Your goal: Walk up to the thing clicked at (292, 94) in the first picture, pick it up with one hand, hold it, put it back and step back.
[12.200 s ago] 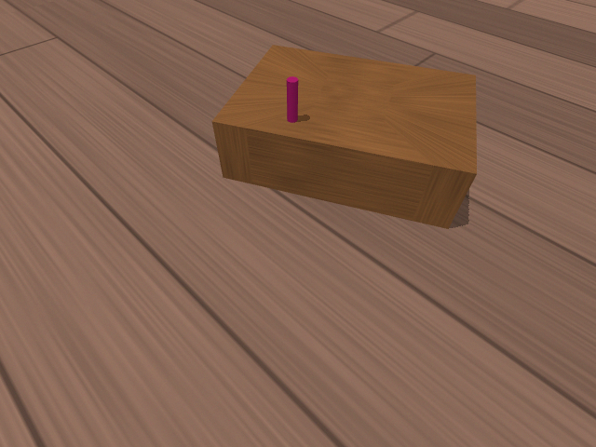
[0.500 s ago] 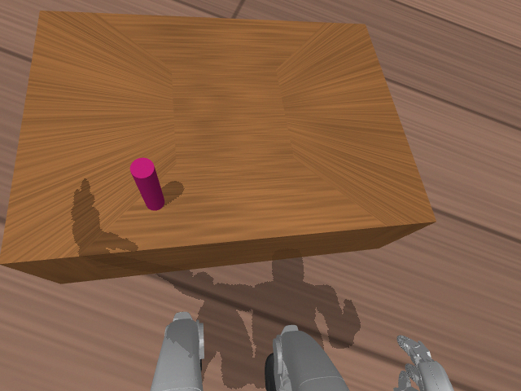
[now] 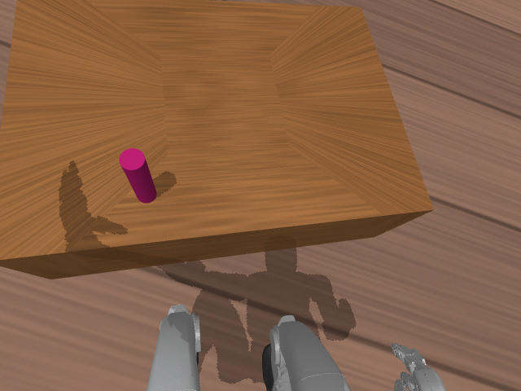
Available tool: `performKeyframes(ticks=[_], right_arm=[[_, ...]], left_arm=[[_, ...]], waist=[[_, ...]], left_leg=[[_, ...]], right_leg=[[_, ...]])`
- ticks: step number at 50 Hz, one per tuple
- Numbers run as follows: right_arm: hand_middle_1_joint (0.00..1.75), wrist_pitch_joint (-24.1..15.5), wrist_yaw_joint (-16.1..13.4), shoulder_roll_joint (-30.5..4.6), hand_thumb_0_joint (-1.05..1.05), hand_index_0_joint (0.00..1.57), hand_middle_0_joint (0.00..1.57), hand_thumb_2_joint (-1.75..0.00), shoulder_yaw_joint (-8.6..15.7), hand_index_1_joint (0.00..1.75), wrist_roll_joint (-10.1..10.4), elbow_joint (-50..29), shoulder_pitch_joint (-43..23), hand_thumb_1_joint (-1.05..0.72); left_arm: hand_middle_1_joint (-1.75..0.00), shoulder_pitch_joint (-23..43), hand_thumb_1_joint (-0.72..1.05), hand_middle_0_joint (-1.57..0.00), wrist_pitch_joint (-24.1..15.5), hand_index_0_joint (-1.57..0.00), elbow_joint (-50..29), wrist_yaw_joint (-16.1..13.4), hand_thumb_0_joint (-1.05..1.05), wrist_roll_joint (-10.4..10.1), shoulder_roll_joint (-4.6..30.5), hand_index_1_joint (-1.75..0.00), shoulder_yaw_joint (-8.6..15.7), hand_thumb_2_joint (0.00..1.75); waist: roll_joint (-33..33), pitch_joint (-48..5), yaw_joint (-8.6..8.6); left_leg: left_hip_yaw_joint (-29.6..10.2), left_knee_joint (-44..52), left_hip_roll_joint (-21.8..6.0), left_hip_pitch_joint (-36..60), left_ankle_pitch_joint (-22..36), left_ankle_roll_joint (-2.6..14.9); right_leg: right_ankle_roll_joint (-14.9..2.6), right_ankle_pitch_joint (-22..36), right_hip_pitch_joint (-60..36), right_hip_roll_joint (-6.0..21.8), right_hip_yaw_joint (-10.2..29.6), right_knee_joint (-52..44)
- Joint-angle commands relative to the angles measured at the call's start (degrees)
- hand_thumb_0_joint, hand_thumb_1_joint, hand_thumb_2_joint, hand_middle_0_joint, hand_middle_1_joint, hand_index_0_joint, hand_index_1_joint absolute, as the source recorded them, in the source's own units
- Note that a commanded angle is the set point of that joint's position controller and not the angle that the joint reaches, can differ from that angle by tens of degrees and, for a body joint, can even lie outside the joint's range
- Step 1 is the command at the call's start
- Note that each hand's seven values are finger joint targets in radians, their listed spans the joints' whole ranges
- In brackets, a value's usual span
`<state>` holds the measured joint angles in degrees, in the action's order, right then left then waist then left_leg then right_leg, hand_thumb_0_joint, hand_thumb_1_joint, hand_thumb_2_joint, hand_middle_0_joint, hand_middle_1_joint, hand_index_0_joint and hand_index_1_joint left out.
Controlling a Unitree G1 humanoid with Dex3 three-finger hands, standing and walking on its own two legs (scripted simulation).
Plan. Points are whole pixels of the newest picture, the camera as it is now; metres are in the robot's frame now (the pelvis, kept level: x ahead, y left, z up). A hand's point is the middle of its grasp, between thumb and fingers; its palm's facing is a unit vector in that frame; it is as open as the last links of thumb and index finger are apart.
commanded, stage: go down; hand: left
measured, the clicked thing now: (140, 178) +0.50 +0.20 -0.24
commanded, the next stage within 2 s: approach in 0.56 s
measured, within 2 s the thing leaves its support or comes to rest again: neither
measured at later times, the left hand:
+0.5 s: hand out of the picture +0.42 +0.40 +0.03, palm faces +0.19 -0.98 -0.03, open 17.5 cm
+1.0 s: hand out of the picture +0.44 +0.37 -0.03, palm faces +0.15 -0.99 +0.03, open 17.6 cm
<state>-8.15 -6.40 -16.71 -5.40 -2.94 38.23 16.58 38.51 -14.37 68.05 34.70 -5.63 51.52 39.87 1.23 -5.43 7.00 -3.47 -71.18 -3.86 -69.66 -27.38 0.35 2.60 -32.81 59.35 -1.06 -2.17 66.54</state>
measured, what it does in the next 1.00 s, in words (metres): stands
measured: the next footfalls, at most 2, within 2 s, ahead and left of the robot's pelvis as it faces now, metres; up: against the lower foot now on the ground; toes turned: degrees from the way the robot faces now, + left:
none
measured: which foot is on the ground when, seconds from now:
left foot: down 0.00-1.00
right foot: down 0.00-1.00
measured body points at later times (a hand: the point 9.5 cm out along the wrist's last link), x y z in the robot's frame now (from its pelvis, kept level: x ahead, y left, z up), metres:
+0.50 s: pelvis +0.00 +0.00 -0.01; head +0.17 +0.06 +0.40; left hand +0.41 +0.45 +0.04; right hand +0.07 -0.28 -0.09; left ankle +0.05 +0.11 -0.63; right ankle -0.01 -0.16 -0.63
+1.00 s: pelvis -0.01 +0.00 -0.05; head +0.19 +0.07 +0.35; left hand +0.43 +0.43 -0.03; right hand +0.06 -0.28 -0.14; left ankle +0.05 +0.11 -0.63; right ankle -0.01 -0.16 -0.63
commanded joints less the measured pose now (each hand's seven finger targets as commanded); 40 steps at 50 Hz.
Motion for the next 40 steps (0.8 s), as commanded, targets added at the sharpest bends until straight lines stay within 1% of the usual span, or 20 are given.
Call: performKeyframes(ticks=[1, 2, 3, 5, 6, 7, 9, 14, 17, 24, 27, 28, 29, 31, 33, 34, 35, 37, 38, 40], right_arm=[[0.3, -0.9, -1.1, -12.9, 0.0, 0.2, 0.2, -0.9, 4.4, 0.3, 0.4, -2.9, 8.6, -0.9], [0.3, -0.8, -1.2, -12.9, 0.0, 0.2, 0.2, -0.9, 4.5, 0.3, 0.4, -2.5, 8.8, -0.89], [0.3, -1.0, -1.3, -12.8, 0.0, 0.2, 0.2, -0.9, 4.2, 0.3, 0.4, -2.7, 8.3, -0.89], [0.3, -0.9, -1.1, -12.9, 0.0, 0.2, 0.2, -0.9, 4.2, 0.3, 0.2, -2.7, 8.7, -0.9], [0.3, -0.7, -1.2, -12.9, 0.0, 0.2, 0.2, -0.9, 4.1, 0.3, 0.4, -2.8, 8.4, -0.89], [0.3, -0.7, -1.3, -13.0, 0.0, 0.2, 0.2, -0.9, 4.2, 0.3, 0.2, -2.5, 8.7, -0.89], [0.3, -0.8, -1.2, -13.0, 0.0, 0.2, 0.2, -0.9, 4.0, 0.3, 0.1, -2.7, 8.7, -0.9], [0.3, -0.7, -1.1, -12.9, 0.0, 0.2, 0.2, -0.9, 3.7, 0.3, 0.2, -2.8, 9.0, -0.89], [0.3, -0.6, -1.0, -12.9, 0.0, 0.2, 0.2, -0.9, 3.6, 0.3, 0.2, -2.9, 8.9, -0.9], [0.3, -0.5, -0.8, -13.4, 0.0, 0.2, 0.2, -0.9, 3.7, 0.3, 0.2, -2.8, 9.3, -0.89], [0.3, -0.5, -0.7, -13.3, 0.0, 0.2, 0.2, -0.9, 3.5, 0.3, 0.2, -2.8, 9.3, -0.9], [0.3, -0.4, -0.7, -13.0, 0.0, 0.2, 0.2, -0.9, 3.3, 0.3, 0.2, -3.1, 9.1, -0.89], [0.3, -0.3, -0.7, -13.2, 0.0, 0.2, 0.2, -0.9, 3.4, 0.3, 0.4, -3.0, 9.2, -0.89], [0.3, -0.3, -0.7, -13.1, 0.0, 0.2, 0.2, -0.9, 3.3, 0.3, 0.4, -3.2, 8.8, -0.89], [0.3, -0.3, -0.7, -13.1, 0.0, 0.2, 0.2, -0.9, 3.4, 0.3, 0.4, -3.0, 9.3, -0.89], [0.3, -0.2, -0.6, -13.1, 0.0, 0.2, 0.2, -0.89, 3.2, 0.3, 0.4, -3.2, 9.3, -0.88], [0.3, -0.1, -0.6, -12.8, 0.0, 0.2, 0.2, -0.89, 2.9, 0.3, 0.4, -3.1, 9.4, -0.89], [0.3, -0.3, -0.5, -12.7, 0.0, 0.2, 0.2, -0.89, 2.8, 0.3, 0.3, -3.2, 9.1, -0.89], [0.3, -0.4, -0.4, -12.4, 0.0, 0.2, 0.2, -0.89, 2.7, 0.3, 0.4, -3.2, 8.4, -0.89], [0.3, -0.6, -0.4, -12.5, 0.0, 0.2, 0.2, -0.89, 2.9, 0.3, 0.4, -3.0, 7.8, -0.89]], left_arm=[[-0.03, 15.4, -0.54, -0.07, -3.7, -0.03, -11.2, -0.1, 0.0, -1.8, 24.3, -0.06, 3.4, 0.08], [-0.03, 15.7, -0.54, -0.07, -3.6, -0.03, -10.9, 0.1, 0.0, -1.8, 24.2, -0.06, 3.4, 0.08], [-0.04, 15.4, -0.55, -0.07, -3.6, -0.03, -10.7, 0.3, 0.0, -1.9, 25.1, -0.07, 4.0, 0.09], [-0.03, 16.6, -0.55, -0.08, -3.6, -0.03, -11.2, 0.3, 0.0, -1.7, 25.3, -0.07, 3.7, 0.08], [-0.03, 16.4, -0.53, -0.07, -3.5, -0.03, -10.6, 0.4, 0.0, -1.6, 25.4, -0.07, 3.7, 0.09], [-0.04, 16.6, -0.54, -0.07, -3.5, -0.03, -10.2, 0.5, 0.0, -1.6, 25.1, -0.07, 3.5, 0.09], [-0.03, 16.9, -0.54, -0.08, -3.5, -0.03, -10.7, 0.5, 0.0, -1.5, 25.9, -0.07, 3.8, 0.08], [-0.03, 17.9, -0.53, -0.07, -3.5, -0.03, -9.3, 0.9, 0.0, -1.7, 25.7, -0.07, 3.6, 0.09], [-0.04, 19.1, -0.55, -0.08, -3.7, -0.03, -10.4, 1.1, 0.0, -1.8, 26.7, -0.08, 3.7, 0.09], [-0.06, 20.3, -0.57, -0.08, -3.6, -0.05, -10.3, 1.5, 0.0, -1.8, 27.6, -0.09, 3.9, 0.08], [-0.05, 21.1, -0.55, -0.08, -3.4, -0.04, -10.1, 1.4, 0.0, -1.7, 27.5, -0.09, 3.7, 0.08], [-0.04, 21.1, -0.54, -0.08, -3.5, -0.04, -10.4, 1.3, 0.0, -1.7, 28.4, -0.08, 3.9, 0.08], [-0.05, 20.9, -0.56, -0.08, -3.4, -0.04, -9.7, 1.3, 0.0, -1.9, 27.5, -0.08, 3.6, 0.08], [-0.05, 21.2, -0.56, -0.08, -3.5, -0.04, -9.8, 1.2, 0.0, -1.8, 28.1, -0.08, 3.8, 0.08], [-0.05, 21.7, -0.55, -0.08, -3.3, -0.05, -9.5, 1.2, 0.0, -1.9, 27.7, -0.08, 3.8, 0.08], [-0.02, 22.6, -0.61, -0.1, -3.5, -0.07, -10.8, 1.0, 0.0, -1.9, 29.3, -0.04, 4.3, 0.0], [-0.03, 22.3, -0.6, -0.09, -3.8, -0.07, -10.1, 1.0, 0.0, -2.1, 29.3, -0.05, 4.7, 0.0], [-0.04, 20.4, -0.6, -0.09, -4.2, -0.07, -7.4, 1.4, 0.0, -2.8, 25.4, -0.05, 3.8, 0.0], [-0.04, 20.9, -0.6, -0.08, -5.0, -0.07, -7.5, 1.6, 0.0, -3.2, 24.7, -0.06, 3.4, 0.0], [-0.05, 19.4, -0.59, -0.08, -6.7, -0.07, -4.4, 2.1, 0.0, -4.4, 20.9, -0.06, 2.3, 0.0]], waist=[[-15.6, -28.2, -2.32], [-15.0, -28.7, -1.69], [-15.7, -28.2, -2.11], [-15.5, -29.2, -2.11], [-15.5, -28.4, -2.09], [-15.9, -28.5, -1.48], [-16.4, -28.8, -2.12], [-15.4, -28.2, -1.16], [-15.7, -28.5, -1.3], [-18.4, -29.9, -1.13], [-17.7, -30.1, -1.01], [-17.7, -29.7, -1.38], [-16.7, -29.6, -0.67], [-17.3, -28.5, -1.26], [-17.0, -29.3, -0.55], [-16.8, -29.6, -0.94], [-15.7, -29.7, -0.8], [-14.5, -27.8, 0.01], [-14.6, -26.3, -0.1], [-13.6, -23.3, 0.45]], left_leg=[[-2.5, 8.2, 0.3, 35.9, 21.7, 0.03], [-2.6, 7.9, 0.3, 36.4, 22.1, 0.11], [-2.6, 7.9, 0.2, 36.0, 21.5, 0.05], [-2.5, 7.2, 0.4, 36.2, 23.2, 0.28], [-2.2, 7.3, 0.6, 35.5, 21.7, 0.31], [-2.6, 7.3, 0.3, 35.9, 22.3, 0.13], [-2.6, 7.0, 0.3, 36.1, 23.4, 0.09], [-2.3, 6.3, 0.5, 34.5, 22.4, 0.44], [-2.1, 6.0, 0.6, 34.1, 22.8, 0.64], [-3.2, 6.0, 0.1, 36.8, 23.8, -0.08], [-3.3, 5.9, 0.1, 36.5, 24.0, 0.06], [-2.7, 5.9, 0.4, 35.3, 22.4, 0.23], [-2.7, 5.9, 0.3, 35.4, 22.4, 0.34], [-2.7, 6.3, 0.3, 34.1, 19.8, 0.23], [-3.0, 5.9, 0.2, 34.8, 21.2, 0.25], [-2.7, 5.7, 0.4, 33.8, 21.3, 0.49], [-2.3, 5.1, 0.6, 32.9, 21.7, 0.86], [-2.9, 4.6, 0.3, 32.6, 23.2, 0.71], [-2.8, 4.3, 0.4, 30.8, 21.2, 0.73], [-3.0, 3.6, 0.2, 28.1, 17.5, 0.58]], right_leg=[[-3.93, 15.5, 0.9, -1.0, -1.7, -7.2], [-3.83, 15.8, 1.0, -1.2, -1.7, -7.1], [-3.85, 15.1, 1.6, -1.1, -1.7, -6.9], [-3.79, 16.3, 1.2, -1.0, -1.4, -7.0], [-3.82, 15.6, 1.4, -1.0, -1.3, -7.2], [-3.85, 15.5, 2.2, -1.1, -1.6, -6.7], [-3.87, 16.0, 2.3, -1.0, -1.6, -6.4], [-3.68, 16.6, 1.7, -1.0, -1.3, -6.6], [-3.61, 17.2, 1.5, -0.9, -1.1, -6.5], [-3.89, 15.7, 4.1, -1.1, -1.8, -5.4], [-3.91, 16.0, 4.2, -1.1, -1.8, -5.5], [-3.85, 15.8, 3.1, -1.1, -1.4, -5.9], [-3.79, 16.0, 3.1, -1.2, -1.5, -6.0], [-3.94, 14.1, 3.7, -1.2, -1.4, -5.9], [-3.82, 15.2, 3.7, -1.3, -1.6, -5.9], [-3.78, 15.9, 2.3, -1.2, -1.3, -6.0], [-3.55, 17.2, 1.2, -1.2, -1.0, -6.3], [-3.59, 17.2, 3.5, -1.3, -1.5, -5.4], [-3.68, 15.7, 4.9, -1.3, -1.4, -5.0], [-3.86, 12.8, 8.4, -1.6, -1.6, -3.9]])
